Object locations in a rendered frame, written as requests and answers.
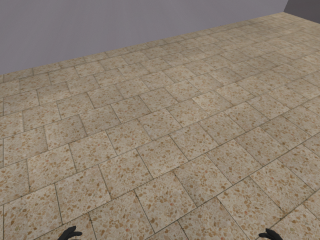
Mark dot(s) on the right robot hand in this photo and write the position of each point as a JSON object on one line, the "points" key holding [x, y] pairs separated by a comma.
{"points": [[271, 234]]}

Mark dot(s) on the left robot hand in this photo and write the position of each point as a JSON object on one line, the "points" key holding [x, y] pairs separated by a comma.
{"points": [[69, 233]]}

